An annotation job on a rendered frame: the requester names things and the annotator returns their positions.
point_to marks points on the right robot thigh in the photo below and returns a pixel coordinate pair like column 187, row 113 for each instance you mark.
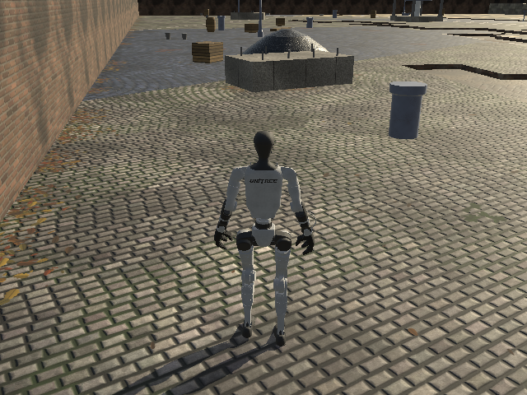
column 282, row 255

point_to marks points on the robot right forearm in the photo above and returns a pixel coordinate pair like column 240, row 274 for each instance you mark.
column 304, row 221

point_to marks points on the robot left hand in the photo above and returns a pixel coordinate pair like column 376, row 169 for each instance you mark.
column 219, row 235

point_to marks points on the humanoid robot torso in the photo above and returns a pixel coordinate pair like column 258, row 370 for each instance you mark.
column 263, row 191

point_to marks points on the robot left forearm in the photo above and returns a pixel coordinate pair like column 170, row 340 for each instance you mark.
column 224, row 219

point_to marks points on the robot right upper arm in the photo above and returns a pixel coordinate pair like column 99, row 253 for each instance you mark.
column 289, row 174

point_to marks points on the robot left upper arm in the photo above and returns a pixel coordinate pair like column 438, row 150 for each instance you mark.
column 237, row 174

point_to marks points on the robot right hand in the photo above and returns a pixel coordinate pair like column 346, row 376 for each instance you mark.
column 309, row 241

